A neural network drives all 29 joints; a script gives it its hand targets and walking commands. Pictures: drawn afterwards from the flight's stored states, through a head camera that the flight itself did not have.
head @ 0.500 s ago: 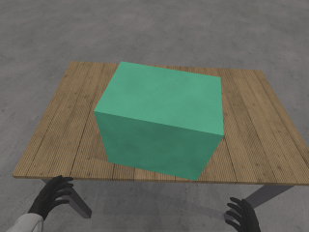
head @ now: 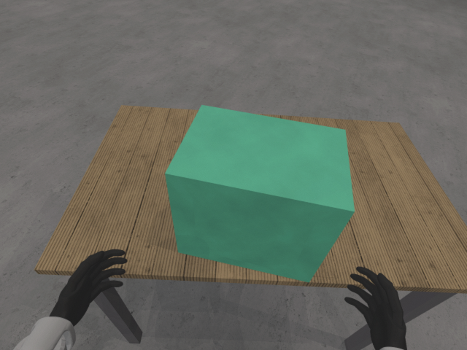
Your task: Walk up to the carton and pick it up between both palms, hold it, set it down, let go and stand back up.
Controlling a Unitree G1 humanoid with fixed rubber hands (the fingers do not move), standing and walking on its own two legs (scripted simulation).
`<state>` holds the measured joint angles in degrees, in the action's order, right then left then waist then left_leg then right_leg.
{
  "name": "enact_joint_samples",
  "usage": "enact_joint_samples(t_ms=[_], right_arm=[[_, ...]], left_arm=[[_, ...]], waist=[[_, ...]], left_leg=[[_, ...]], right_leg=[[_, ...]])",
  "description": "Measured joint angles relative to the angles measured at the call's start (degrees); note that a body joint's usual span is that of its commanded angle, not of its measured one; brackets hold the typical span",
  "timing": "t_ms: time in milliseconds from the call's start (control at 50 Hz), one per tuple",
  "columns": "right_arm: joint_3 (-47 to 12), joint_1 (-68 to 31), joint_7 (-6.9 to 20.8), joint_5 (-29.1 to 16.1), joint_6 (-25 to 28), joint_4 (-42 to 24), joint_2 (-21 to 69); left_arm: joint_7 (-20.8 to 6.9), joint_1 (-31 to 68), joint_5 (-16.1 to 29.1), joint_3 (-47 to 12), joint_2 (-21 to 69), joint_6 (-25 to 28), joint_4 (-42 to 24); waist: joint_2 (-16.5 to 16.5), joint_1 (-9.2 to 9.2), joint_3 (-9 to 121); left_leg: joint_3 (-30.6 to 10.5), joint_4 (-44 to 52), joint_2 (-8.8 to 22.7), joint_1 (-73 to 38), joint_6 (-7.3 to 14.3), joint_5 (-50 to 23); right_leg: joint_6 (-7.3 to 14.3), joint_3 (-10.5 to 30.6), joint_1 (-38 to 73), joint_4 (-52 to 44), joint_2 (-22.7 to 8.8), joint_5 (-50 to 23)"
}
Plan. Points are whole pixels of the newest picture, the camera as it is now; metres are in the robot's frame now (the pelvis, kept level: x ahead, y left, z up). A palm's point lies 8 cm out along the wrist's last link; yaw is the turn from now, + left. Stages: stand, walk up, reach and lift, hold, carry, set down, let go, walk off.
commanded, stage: reach and lift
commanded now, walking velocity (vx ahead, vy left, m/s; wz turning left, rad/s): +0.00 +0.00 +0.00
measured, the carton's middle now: (256, 195) +0.39 -0.02 +0.05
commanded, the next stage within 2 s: none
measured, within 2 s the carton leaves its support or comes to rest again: neither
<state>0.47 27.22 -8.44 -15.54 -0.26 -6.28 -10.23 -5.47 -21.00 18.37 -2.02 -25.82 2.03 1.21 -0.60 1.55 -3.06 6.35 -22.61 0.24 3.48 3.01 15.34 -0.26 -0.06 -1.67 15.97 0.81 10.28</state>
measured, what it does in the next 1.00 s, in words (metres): stands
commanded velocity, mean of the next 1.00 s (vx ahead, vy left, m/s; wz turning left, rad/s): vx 0.00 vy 0.00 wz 0.00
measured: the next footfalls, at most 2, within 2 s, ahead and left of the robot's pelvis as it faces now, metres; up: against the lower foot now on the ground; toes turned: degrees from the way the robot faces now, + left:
none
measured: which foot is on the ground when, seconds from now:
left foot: down 0.00-1.00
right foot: down 0.00-1.00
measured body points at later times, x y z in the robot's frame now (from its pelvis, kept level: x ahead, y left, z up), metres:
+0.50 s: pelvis -0.02 -0.01 +0.00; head -0.03 +0.00 +0.45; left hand +0.29 +0.22 +0.09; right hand +0.23 -0.25 +0.08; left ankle -0.02 +0.07 -0.75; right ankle -0.01 -0.14 -0.75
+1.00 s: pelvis -0.02 -0.02 +0.00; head -0.02 +0.00 +0.45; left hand +0.35 +0.22 +0.14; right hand +0.29 -0.26 +0.12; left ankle -0.02 +0.07 -0.75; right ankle -0.01 -0.14 -0.75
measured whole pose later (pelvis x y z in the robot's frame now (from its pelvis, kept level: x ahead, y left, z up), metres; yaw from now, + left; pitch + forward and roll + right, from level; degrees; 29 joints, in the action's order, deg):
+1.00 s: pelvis -0.02 -0.02 +0.00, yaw +0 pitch +0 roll -1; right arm 5.3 -11.7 -11.7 -23.0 -29.1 -1.2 -17.2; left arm -6.9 22.8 19.0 6.6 -30.2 -31.9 10.8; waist 1.3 -3.8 0.6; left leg 6.4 -20.5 0.8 9.7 2.1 11.3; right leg 0.4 0.1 -9.2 16.5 1.5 7.7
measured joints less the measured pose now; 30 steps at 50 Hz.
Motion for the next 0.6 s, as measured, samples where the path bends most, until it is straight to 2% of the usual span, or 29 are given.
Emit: enact_joint_samples(t_ms=[160,280,400,600], right_arm=[[3.23,-8.44,-0.19,0.16,-10.59,-1.87,-1.66],[4.39,-14.45,-0.47,-1.42,-16.62,-1.59,-3.2],[3.87,-18.41,-0.27,-3.13,-19.93,-1.17,-4.11],[5.05,-23.22,-1.11,-4.47,-22.71,-2.82,-5.6]], left_arm=[[1.51,8.61,2.52,-0.34,-0.89,-8.13,-0.81],[1.22,16.54,2.65,1.2,-0.44,-14.72,0.04],[1.01,22.93,2.0,2.89,-0.44,-19.98,2.51],[-0.01,28.14,1.09,5.57,-0.61,-26.12,1.73]], waist=[[0.11,-1.05,1.33],[0.03,-1.98,2.19],[0.23,-2.64,2.28],[0.14,-3.29,2.38]], left_leg=[[-0.26,0.95,-0.91,1.09,0.53,-1.86],[0.15,1.57,-0.95,1.73,0.61,-2.71],[0.69,1.9,-0.65,2.35,0.36,-3.03],[0.65,2.06,0.14,3.43,-0.3,-3.05]], right_leg=[[0.29,-0.29,-1.89,1.21,-0.82,-0.46],[0.23,0.15,-2.97,1.2,-0.84,-1.15],[-0.15,0.72,-3.93,1.15,-0.55,-1.59],[0.09,0.74,-4.61,-0.03,0.23,-2.18]])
